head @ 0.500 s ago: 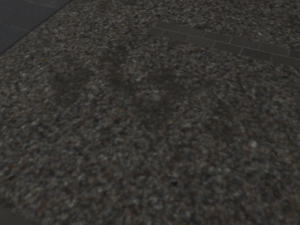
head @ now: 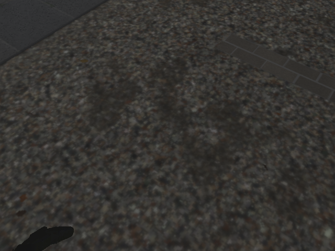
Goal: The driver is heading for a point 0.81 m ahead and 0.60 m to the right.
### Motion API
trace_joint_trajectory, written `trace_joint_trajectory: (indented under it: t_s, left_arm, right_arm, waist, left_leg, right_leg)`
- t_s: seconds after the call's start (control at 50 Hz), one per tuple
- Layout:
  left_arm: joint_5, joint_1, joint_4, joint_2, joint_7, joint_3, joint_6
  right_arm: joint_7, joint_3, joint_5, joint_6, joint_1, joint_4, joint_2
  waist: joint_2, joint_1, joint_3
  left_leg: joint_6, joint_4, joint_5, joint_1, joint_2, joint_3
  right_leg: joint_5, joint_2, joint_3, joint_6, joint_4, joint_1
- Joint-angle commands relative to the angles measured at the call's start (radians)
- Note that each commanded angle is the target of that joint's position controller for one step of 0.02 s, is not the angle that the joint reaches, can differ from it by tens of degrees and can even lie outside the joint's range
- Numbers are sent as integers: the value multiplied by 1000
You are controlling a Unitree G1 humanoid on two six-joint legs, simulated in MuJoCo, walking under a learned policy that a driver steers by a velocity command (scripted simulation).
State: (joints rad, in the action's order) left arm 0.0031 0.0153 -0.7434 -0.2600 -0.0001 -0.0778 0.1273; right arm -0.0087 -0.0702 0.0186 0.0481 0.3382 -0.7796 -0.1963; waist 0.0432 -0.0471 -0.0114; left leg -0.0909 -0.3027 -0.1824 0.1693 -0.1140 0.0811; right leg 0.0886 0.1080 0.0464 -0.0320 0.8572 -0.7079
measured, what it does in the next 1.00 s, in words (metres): walks ahead, turning right: right foot, then left foot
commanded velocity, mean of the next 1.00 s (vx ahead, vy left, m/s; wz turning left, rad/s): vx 0.50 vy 0.00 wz -0.41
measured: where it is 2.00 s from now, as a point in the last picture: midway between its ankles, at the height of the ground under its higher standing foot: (264, 153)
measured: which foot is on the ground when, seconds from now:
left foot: down 0.00-0.24, up 0.26-0.74, down 0.76-1.00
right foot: up 0.00-0.22, down 0.24-0.76, up 0.78-1.00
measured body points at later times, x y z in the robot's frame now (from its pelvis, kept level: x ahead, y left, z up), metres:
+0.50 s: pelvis +0.29 -0.09 +0.00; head +0.33 -0.11 +0.45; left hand +0.41 +0.16 -0.12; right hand +0.44 -0.38 -0.09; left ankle +0.42 +0.08 -0.67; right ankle +0.29 -0.14 -0.75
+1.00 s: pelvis +0.55 -0.12 +0.00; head +0.58 -0.12 +0.45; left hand +0.83 +0.04 -0.10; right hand +0.49 -0.40 -0.11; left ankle +0.60 -0.02 -0.75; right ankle +0.53 -0.28 -0.66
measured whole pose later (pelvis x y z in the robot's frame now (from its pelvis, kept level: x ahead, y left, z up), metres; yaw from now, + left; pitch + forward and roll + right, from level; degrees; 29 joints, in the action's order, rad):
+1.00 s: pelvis +0.55 -0.12 +0.00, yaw -30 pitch +2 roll +2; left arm -0.02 0.20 -0.65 -0.32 0.00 -0.09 0.02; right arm 0.00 -0.08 -0.01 0.09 0.27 -0.76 -0.25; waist 0.06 -0.04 -0.02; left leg -0.03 -0.33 -0.19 0.17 -0.04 -0.06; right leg 0.27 0.07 0.07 -0.01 1.10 -0.67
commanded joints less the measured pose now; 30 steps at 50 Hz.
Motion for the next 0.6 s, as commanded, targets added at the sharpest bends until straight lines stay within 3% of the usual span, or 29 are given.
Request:
trace_joint_trajectory:
  t_s: [0.02, 0.08, 0.14, 0.18, 0.2, 0.22, 0.24, 0.26, 0.28, 0.3, 0.32, 0.34, 0.38, 0.42, 0.48, 0.54, 0.6]
  left_arm:
    - [-9, -77, 59, -21, -15, 8, -2]
    - [-28, -130, 83, -50, -26, 4, -12]
    - [-31, -156, 112, -64, -48, 1, -13]
    - [-29, -96, 106, -84, -57, -8, -13]
    - [-24, -24, 91, -105, -57, -20, -16]
    - [-17, 110, 56, -133, -53, -39, -20]
    - [-10, 275, 30, -180, -46, -51, -23]
    - [-9, 349, 20, -251, -53, -64, -16]
    - [-27, 375, 10, -183, -50, -47, -23]
    - [-27, 301, 32, -148, -40, -36, -29]
    - [-19, 242, 54, -138, -33, -31, -33]
    - [-15, 201, 62, -129, -30, -26, -33]
    - [-10, 185, 72, -118, -26, -20, -29]
    - [-18, 201, 67, -121, -21, -21, -26]
    - [-26, 244, 54, -158, -2, -32, -36]
    - [-36, 292, 39, -158, 11, -33, -53]
    - [-39, 342, 26, -151, 18, -33, -65]
  right_arm:
    - [-7, -37, -3, 24, -20, 62, -153]
    - [2, -41, 2, 36, 32, 31, -160]
    - [-4, -48, -2, 30, 46, 11, -169]
    - [-9, -55, -8, 23, 15, 17, -186]
    - [-11, -58, -10, 19, -5, 24, -200]
    - [-13, -57, -12, 15, -27, 34, -202]
    - [-18, -47, -28, 15, -38, 62, -183]
    - [-5, -14, -33, 33, 92, 80, -82]
    - [6, -12, -21, 57, 69, 69, -131]
    - [11, -21, 5, 71, -32, 101, -174]
    - [5, -16, -1, 81, -107, 118, -171]
    - [-2, -19, -24, 84, -152, 134, -166]
    - [-12, -26, -38, 69, -139, 150, -158]
    - [-20, -23, -39, 50, -133, 151, -139]
    - [-25, -15, -41, 42, -229, 175, -119]
    - [-14, -7, -36, 50, -337, 193, -100]
    - [2, -6, -22, 63, -424, 210, -106]
  waist:
    - [-118, -7, 23]
    - [-111, -34, -15]
    - [-103, -30, -38]
    - [-119, 8, 3]
    - [-123, 47, 56]
    - [-99, 115, 130]
    - [-13, 173, 238]
    - [244, 112, 359]
    - [197, 142, 403]
    - [113, 150, 254]
    - [-12, 131, 182]
    - [-81, 99, 118]
    - [-40, 46, 104]
    - [-16, 33, 91]
    - [-6, 57, 63]
    - [28, 101, 55]
    - [49, 133, 44]
  left_leg:
    - [-150, 94, 266, 51, 220, 85]
    - [-138, 100, 204, -57, 287, 108]
    - [-107, 45, 304, -213, 340, 88]
    - [-79, -38, 556, -242, 334, 42]
    - [-64, -126, 723, -239, 314, 11]
    - [-39, -299, 829, -192, 270, -36]
    - [0, -587, 600, 10, 224, -70]
    - [89, -985, -157, 420, 33, -57]
    - [83, -1100, -338, 555, 39, 73]
    - [75, -1108, -261, 643, 90, 76]
    - [70, -1046, -188, 615, 129, 60]
    - [76, -963, -154, 578, 155, 43]
    - [91, -854, -132, 485, 184, 37]
    - [114, -771, -123, 479, 191, 18]
    - [143, -592, 30, 490, 174, 0]
    - [144, -394, 206, 431, 134, -4]
    - [138, -278, 255, 395, 101, 1]
  right_leg:
    - [-218, -40, -51, 14, -203, 122]
    - [-229, -41, -33, 54, -270, 84]
    - [-118, -48, -25, 103, -307, 3]
    - [-31, -92, -59, 136, -314, 103]
    - [-18, -133, -90, 154, -318, 220]
    - [-50, -168, -109, 179, -335, 411]
    - [-148, -45, 75, 231, -309, 700]
    - [20, 190, 604, 426, -415, 1051]
    - [204, 207, 788, 421, -533, 1115]
    - [203, 184, 658, 371, -543, 1017]
    - [104, 148, 552, 340, -548, 876]
    - [-33, 114, 476, 330, -562, 741]
    - [-157, 67, 405, 325, -594, 622]
    - [-221, 47, 351, 326, -607, 563]
    - [-241, 9, 295, 298, -614, 507]
    - [-187, -37, 267, 239, -594, 482]
    - [-109, -35, 316, 223, -568, 513]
